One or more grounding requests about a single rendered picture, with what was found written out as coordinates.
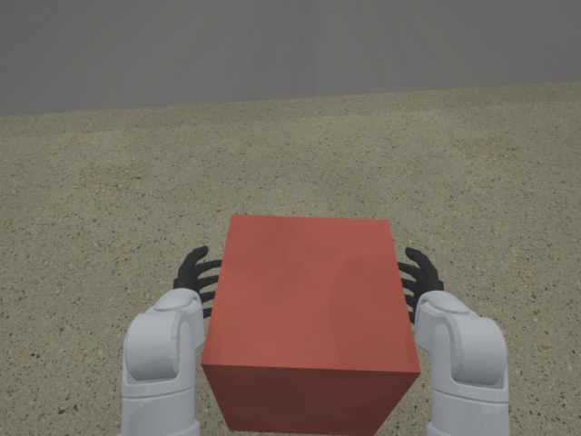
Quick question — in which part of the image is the robot left hand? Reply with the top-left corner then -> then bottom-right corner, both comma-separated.
173,246 -> 222,319

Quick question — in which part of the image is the robot right hand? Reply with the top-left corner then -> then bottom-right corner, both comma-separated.
398,247 -> 444,325

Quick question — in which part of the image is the left robot forearm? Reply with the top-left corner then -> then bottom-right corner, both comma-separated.
118,288 -> 205,436

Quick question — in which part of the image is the carton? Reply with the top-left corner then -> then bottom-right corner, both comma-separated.
201,214 -> 421,436

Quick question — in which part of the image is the right robot forearm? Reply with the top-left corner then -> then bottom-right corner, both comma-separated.
415,291 -> 509,436

